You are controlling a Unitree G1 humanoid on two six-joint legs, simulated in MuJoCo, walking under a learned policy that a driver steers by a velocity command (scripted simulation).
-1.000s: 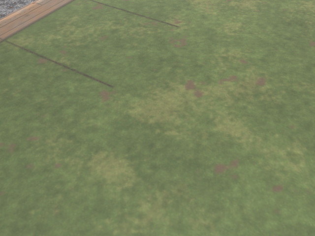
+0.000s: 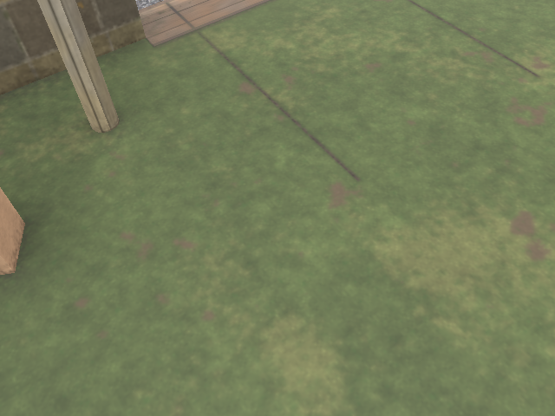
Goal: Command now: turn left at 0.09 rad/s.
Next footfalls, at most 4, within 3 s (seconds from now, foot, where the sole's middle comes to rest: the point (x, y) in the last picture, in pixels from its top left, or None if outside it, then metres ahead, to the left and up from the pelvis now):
0.10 left None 0.03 0.15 -0.78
1.44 left None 0.46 0.15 -0.78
2.00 right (342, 300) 0.77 -0.09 -0.78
2.54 left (256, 212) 1.07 0.15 -0.78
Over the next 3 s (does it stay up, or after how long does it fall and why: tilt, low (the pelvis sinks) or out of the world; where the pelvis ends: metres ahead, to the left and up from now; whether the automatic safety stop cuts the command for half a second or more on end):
stays up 1.14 0.04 0.00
